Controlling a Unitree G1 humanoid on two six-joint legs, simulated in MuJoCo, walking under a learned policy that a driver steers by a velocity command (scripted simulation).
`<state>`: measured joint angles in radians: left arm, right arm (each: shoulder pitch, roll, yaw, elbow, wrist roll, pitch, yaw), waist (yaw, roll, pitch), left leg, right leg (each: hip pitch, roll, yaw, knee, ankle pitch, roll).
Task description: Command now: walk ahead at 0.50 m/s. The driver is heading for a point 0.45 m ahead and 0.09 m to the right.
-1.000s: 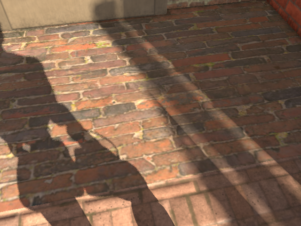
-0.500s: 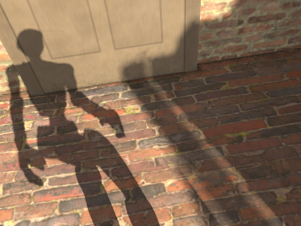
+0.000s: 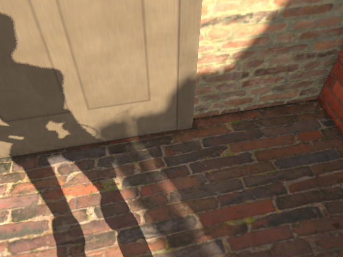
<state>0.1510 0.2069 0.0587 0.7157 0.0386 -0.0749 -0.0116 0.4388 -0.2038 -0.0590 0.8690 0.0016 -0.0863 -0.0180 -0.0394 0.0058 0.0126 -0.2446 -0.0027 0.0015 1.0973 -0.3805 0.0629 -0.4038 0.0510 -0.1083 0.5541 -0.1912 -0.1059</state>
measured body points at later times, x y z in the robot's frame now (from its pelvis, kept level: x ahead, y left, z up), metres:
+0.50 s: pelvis +0.22 +0.03 +0.00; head +0.26 +0.04 +0.45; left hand +0.30 +0.28 -0.14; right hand +0.36 -0.22 -0.10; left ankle +0.33 +0.10 -0.73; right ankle +0.12 -0.07 -0.65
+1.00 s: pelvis +0.23 +0.00 +0.02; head +0.23 -0.02 +0.47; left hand +0.43 +0.20 -0.07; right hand +0.25 -0.28 -0.11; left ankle +0.29 +0.12 -0.68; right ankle +0.21 -0.09 -0.73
